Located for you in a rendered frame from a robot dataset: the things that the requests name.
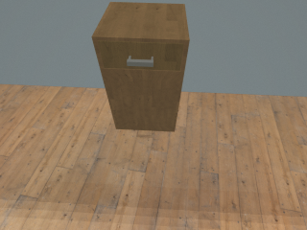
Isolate cabinet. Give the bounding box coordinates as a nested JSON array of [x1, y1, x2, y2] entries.
[[91, 2, 190, 132]]

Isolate handle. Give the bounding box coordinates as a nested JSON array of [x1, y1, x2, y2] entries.
[[127, 56, 154, 67]]

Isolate drawer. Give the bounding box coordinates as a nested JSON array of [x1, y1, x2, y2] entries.
[[98, 40, 184, 71]]

